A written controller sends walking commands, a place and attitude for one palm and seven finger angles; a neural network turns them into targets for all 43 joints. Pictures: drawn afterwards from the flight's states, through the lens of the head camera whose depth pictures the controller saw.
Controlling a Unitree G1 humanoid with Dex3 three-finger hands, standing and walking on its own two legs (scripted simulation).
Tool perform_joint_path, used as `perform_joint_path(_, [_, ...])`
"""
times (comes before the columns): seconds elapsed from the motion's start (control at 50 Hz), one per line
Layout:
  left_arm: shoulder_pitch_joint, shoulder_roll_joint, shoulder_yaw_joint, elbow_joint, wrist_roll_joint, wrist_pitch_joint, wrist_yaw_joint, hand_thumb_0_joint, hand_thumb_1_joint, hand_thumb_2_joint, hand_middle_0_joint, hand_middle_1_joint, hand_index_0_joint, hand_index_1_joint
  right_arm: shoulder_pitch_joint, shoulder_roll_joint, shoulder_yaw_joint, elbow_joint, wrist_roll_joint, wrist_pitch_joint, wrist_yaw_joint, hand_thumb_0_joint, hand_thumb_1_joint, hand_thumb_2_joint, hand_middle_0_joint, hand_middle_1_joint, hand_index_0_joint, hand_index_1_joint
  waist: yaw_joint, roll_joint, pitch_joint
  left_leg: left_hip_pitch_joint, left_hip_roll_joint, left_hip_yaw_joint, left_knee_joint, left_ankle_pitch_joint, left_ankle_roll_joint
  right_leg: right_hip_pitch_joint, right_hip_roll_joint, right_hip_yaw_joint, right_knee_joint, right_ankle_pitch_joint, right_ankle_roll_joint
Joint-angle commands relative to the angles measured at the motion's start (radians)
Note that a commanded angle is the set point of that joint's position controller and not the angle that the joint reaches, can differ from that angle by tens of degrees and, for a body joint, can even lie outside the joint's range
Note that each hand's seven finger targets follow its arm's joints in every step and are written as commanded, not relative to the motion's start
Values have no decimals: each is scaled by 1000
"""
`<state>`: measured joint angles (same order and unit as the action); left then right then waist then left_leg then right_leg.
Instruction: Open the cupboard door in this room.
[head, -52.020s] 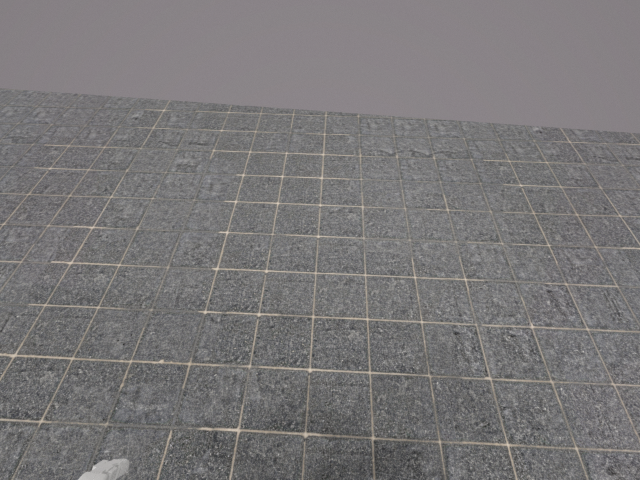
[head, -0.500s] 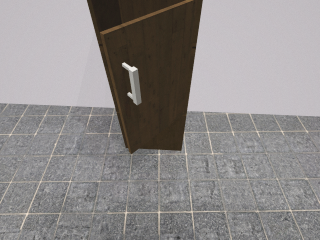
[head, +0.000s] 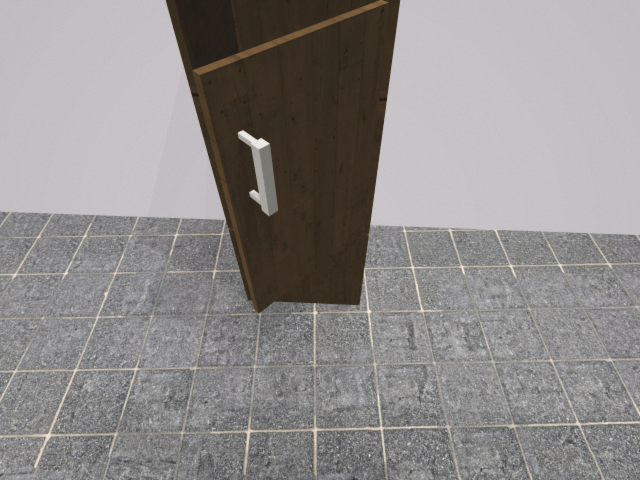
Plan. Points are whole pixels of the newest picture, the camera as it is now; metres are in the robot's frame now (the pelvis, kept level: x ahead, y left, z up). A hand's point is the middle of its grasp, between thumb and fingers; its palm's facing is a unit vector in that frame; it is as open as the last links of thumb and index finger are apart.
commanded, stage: walk to a spot facing it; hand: left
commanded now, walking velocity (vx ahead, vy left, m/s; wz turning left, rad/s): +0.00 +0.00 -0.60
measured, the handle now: (257, 174) +0.54 +0.14 +0.07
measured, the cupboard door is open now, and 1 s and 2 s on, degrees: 47 47 47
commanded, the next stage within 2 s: none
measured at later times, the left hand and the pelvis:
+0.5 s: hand out of the picture +0.10 +0.20 -0.17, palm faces -0.18 -0.96 -0.23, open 7.4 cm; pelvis -0.02 +0.01 -0.01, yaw -13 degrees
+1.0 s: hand (245, 476) +0.16 +0.13 -0.17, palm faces -0.47 -0.86 -0.20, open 7.4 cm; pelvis -0.03 -0.01 -0.01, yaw -30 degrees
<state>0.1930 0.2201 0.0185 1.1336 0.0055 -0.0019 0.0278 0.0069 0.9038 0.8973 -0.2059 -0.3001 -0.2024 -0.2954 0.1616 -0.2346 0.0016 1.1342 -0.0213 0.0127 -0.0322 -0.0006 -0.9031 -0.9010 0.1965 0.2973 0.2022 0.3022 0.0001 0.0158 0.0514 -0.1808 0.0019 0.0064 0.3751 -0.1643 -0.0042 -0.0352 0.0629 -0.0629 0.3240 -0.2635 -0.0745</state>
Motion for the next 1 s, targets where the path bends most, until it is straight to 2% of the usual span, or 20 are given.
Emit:
perform_joint_path(0.0, [68,128,35,-51,2,11,12,0,900,900,-200,-300,-200,-300,84,-83,-31,-38,4,6,-21,0,-900,-900,200,300,200,300,-8,-39,-24,27,113,-23,60,157,21,-74,-192,162,-1,412,50])
perform_joint_path(0.2, [35,158,79,-144,13,38,-5,0,900,900,-200,-300,-200,-300,92,-64,-65,-128,5,18,-27,0,-900,-900,200,300,200,300,-25,-59,23,-52,98,29,190,-91,-7,-213,-240,334,59,365,-76])
perform_joint_path(0.24, [22,119,74,-166,9,41,-13,0,900,900,-200,-300,-200,-300,143,-105,-70,-123,-4,6,-30,0,-900,-900,200,300,200,300,-37,105,-1,66,224,-88,43,100,51,-319,-107,225,194,225,-1])
perform_joint_path(0.26, [29,88,71,-177,5,46,-17,0,900,900,-200,-300,-200,-300,171,-150,-78,-121,-9,1,-33,0,-900,-900,200,300,200,300,-34,257,-19,94,364,-237,-49,140,137,-384,-29,130,383,-28,38])
perform_joint_path(0.28, [1,98,74,-191,7,49,-22,0,900,900,-200,-300,-200,-300,208,-161,-80,-122,-11,-8,-37,0,-900,-900,200,300,200,300,-45,260,-36,84,462,-312,-122,195,209,-426,-15,94,632,-322,55])
perform_joint_path(0.34, [-23,64,83,-206,13,50,-44,0,900,900,-200,-300,-200,-300,140,-162,-79,-158,-18,-21,-36,0,-900,-900,200,300,200,300,-4,65,-49,43,407,-163,-94,198,199,-459,-86,105,762,-266,77])
perform_joint_path(0.46, [-31,49,75,-230,15,53,-59,0,900,900,-200,-300,-200,-300,118,-171,-89,-170,-19,-16,-18,0,-900,-900,200,300,200,300,-11,164,-63,-7,356,31,-42,125,129,-326,-89,-4,480,-214,88])
perform_joint_path(0.52, [57,94,86,-211,17,45,-56,0,900,900,-200,-300,-200,-300,77,-181,-101,-193,-8,-6,-10,0,-900,-900,200,300,200,300,37,86,-89,-104,309,121,132,32,48,-132,-78,-18,200,8,68])
perform_joint_path(0.54, [85,185,102,-209,26,33,-45,0,900,900,-200,-300,-200,-300,61,-129,-97,-221,3,4,-3,0,-900,-900,200,300,200,300,57,-160,-69,-246,192,197,354,-182,-24,-65,-239,241,8,105,4])
perform_joint_path(0.56, [100,293,121,-214,29,26,-29,0,900,900,-200,-300,-200,-300,14,-64,-81,-277,3,10,10,0,-900,-900,200,300,200,300,81,-375,-50,-406,72,170,617,-477,-60,-91,-456,536,-72,265,-111])
perform_joint_path(0.58, [107,316,118,-228,20,32,-24,0,900,900,-200,-300,-200,-300,-6,-84,-82,-289,6,16,11,0,-900,-900,200,300,200,300,91,-243,-45,-396,90,54,720,-468,-45,-162,-458,533,-49,149,-171])
perform_joint_path(0.64, [-32,218,106,-261,27,30,-8,0,900,900,-200,-300,-200,-300,-12,-90,-86,-279,7,14,4,0,-900,-900,200,300,200,300,10,-264,-58,-383,95,5,748,-324,-51,-183,-317,412,35,273,-124])
perform_joint_path(0.7, [-36,223,108,-268,29,30,-10,0,900,900,-200,-300,-200,-300,26,-55,-76,-270,16,6,2,0,-900,-900,200,300,200,300,-3,-178,-104,-227,56,43,482,-317,-53,-183,-284,386,107,455,-110])
perform_joint_path(0.76, [-60,212,104,-272,19,40,-18,0,900,900,-200,-300,-200,-300,112,-68,-78,-254,18,-1,-6,0,-900,-900,200,300,200,300,-49,-161,-82,-19,29,48,175,-142,-47,-319,-228,399,154,319,-43])
perform_joint_path(0.78, [-67,172,93,-292,11,49,-24,0,900,900,-200,-300,-200,-300,151,-123,-84,-246,11,-10,-13,0,-900,-900,200,300,200,300,-64,-29,-83,90,116,-49,16,-141,-14,-446,-143,336,229,148,13])
perform_joint_path(0.8, [-51,101,79,-321,1,55,-37,0,900,900,-200,-300,-200,-300,160,-230,-102,-257,-10,-22,-16,0,-900,-900,200,300,200,300,-57,277,-70,129,387,-355,-117,-106,91,-586,-6,178,458,-179,85])
perform_joint_path(0.82, [-83,127,82,-341,7,48,-46,0,900,900,-200,-300,-200,-300,166,-272,-106,-273,-15,-24,-26,0,-900,-900,200,300,200,300,-64,247,-64,12,520,-443,-148,-44,197,-561,-34,116,691,-347,107])
perform_joint_path(0.84, [-89,138,91,-333,20,49,-53,0,900,900,-200,-300,-200,-300,142,-247,-101,-280,-21,-32,-19,0,-900,-900,200,300,200,300,-49,144,-64,-29,483,-407,-131,-6,215,-550,-57,131,812,-309,107])
perform_joint_path(0.92, [-63,88,75,-314,15,54,-72,0,900,900,-200,-300,-200,-300,37,-188,-86,-306,-23,-25,-17,0,-900,-900,200,300,200,300,1,217,-68,-18,311,-24,-2,274,120,-449,-85,23,655,-231,124])
perform_joint_path(0.98, [-64,85,68,-316,11,44,-73,0,900,900,-200,-300,-200,-300,91,-212,-99,-290,-17,-15,-10,0,-900,-900,200,300,200,300,-27,213,-113,14,323,14,64,309,101,-326,-53,-36,436,-196,105])
